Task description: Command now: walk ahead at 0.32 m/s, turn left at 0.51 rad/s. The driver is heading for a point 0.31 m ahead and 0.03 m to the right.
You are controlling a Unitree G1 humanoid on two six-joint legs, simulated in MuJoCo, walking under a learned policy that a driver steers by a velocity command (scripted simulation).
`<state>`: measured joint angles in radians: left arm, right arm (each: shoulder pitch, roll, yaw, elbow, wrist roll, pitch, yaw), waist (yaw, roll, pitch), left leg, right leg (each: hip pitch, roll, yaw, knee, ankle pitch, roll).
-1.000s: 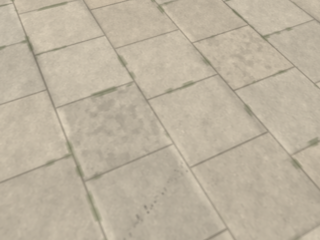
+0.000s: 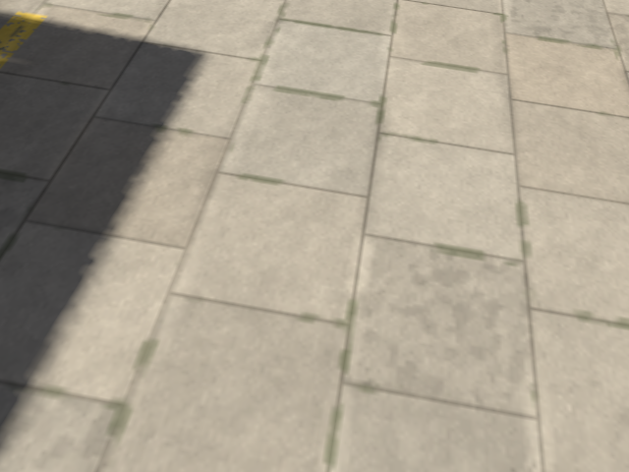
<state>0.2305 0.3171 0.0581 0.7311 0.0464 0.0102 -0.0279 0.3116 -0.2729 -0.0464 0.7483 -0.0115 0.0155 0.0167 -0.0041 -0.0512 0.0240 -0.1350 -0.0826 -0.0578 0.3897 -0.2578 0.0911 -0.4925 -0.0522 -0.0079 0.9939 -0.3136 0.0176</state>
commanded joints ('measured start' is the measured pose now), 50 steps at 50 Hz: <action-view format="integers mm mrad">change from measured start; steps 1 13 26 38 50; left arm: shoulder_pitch -41 -194 -6 117 94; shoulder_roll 73 17 1 -45 -42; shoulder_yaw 19 -6 -29 -46 -45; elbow -54 -94 58 167 287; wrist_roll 2 -15 -32 -41 -35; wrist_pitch -18 -53 -88 -23 -21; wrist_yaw -10 -11 31 36 56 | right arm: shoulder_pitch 23 153 139 -63 -53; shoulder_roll -153 -145 -34 -85 -20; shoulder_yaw -38 -22 7 27 39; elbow -35 78 143 201 311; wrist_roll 5 -5 -11 -3 5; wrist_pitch -45 -74 -10 -19 -31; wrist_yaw -4 -28 -17 -49 -57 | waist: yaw -10 -49 -53 43 12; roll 130 149 -45 177 54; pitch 19 65 -98 17 17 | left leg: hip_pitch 108 105 -156 -112 -20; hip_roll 220 241 49 260 170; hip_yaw -272 -187 -13 -173 -69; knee -225 -76 601 -79 -59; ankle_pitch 44 673 -109 65 203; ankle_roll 142 83 -92 5 -31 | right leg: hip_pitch -192 -4 292 242 322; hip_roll -10 54 -158 21 -29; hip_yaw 8 -48 82 43 75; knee -20 -387 -692 -653 -671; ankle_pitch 101 173 912 18 204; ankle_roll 19 -36 -228 -72 -62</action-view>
